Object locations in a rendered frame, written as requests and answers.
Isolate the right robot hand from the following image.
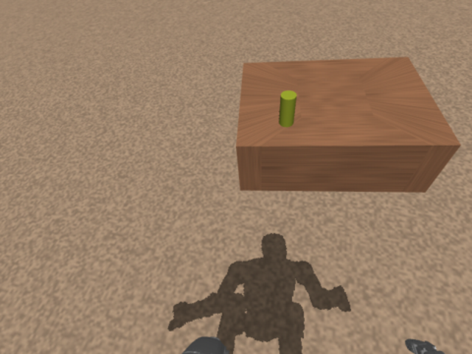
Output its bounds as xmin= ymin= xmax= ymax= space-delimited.
xmin=405 ymin=339 xmax=445 ymax=354

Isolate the can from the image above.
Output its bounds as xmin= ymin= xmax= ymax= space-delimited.
xmin=279 ymin=91 xmax=296 ymax=127

